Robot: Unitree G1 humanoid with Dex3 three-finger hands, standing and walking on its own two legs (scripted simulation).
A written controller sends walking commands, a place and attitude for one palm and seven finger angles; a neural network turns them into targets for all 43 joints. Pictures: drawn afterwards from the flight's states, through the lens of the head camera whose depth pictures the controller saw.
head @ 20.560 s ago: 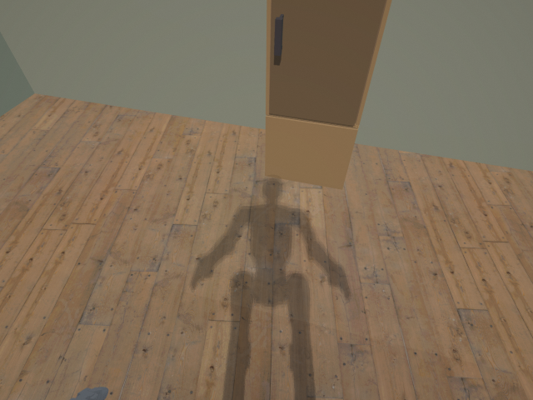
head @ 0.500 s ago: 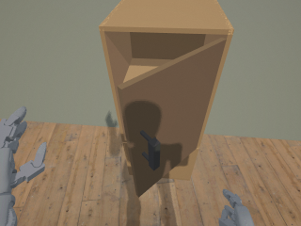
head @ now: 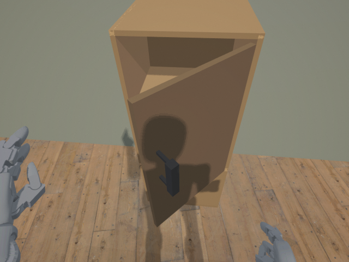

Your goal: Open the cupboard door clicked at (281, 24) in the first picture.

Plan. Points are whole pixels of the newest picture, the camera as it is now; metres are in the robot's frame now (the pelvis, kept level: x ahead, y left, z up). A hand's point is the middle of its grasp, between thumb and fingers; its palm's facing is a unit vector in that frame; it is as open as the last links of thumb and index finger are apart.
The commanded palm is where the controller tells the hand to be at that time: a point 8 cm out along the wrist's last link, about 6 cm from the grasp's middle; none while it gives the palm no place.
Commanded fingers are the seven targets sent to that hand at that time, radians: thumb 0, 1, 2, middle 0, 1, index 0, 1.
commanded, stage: step back with the hand held close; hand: left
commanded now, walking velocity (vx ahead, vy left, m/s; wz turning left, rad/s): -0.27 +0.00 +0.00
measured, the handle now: (167, 172) +0.34 +0.07 +0.01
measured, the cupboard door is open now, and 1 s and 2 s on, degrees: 46 46 46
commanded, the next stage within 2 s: stop stepping back and stand still in 1.10 s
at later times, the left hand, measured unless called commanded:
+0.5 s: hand (17, 205) +0.15 +0.28 +0.15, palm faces +0.36 -0.78 -0.51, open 7.4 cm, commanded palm +0.09 +0.32 +0.17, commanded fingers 0.00 0.90 0.90 -0.20 -0.30 -0.20 -0.30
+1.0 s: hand out of the picture +0.05 +0.29 +0.16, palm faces +0.49 -0.73 -0.47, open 7.4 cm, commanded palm -0.02 +0.33 +0.17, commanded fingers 0.00 0.90 0.90 -0.20 -0.30 -0.20 -0.30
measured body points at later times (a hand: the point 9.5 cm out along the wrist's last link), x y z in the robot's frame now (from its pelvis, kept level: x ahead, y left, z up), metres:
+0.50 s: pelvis -0.06 +0.02 -0.01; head -0.04 +0.03 +0.44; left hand +0.13 +0.32 +0.18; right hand +0.12 -0.23 -0.08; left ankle -0.02 +0.11 -0.74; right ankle -0.02 -0.11 -0.74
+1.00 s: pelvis -0.15 +0.02 -0.03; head -0.13 +0.03 +0.41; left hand +0.02 +0.32 +0.19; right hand +0.02 -0.22 -0.11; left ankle -0.03 +0.12 -0.73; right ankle -0.02 -0.11 -0.74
